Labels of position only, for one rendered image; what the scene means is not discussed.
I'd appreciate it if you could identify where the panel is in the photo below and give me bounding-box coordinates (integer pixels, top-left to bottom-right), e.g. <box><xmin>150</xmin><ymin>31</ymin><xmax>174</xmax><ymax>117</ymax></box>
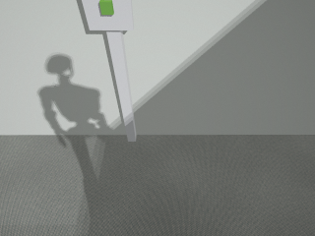
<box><xmin>82</xmin><ymin>0</ymin><xmax>137</xmax><ymax>142</ymax></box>

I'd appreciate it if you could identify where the button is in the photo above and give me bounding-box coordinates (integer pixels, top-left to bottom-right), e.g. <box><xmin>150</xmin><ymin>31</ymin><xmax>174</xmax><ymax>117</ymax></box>
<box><xmin>99</xmin><ymin>0</ymin><xmax>114</xmax><ymax>15</ymax></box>

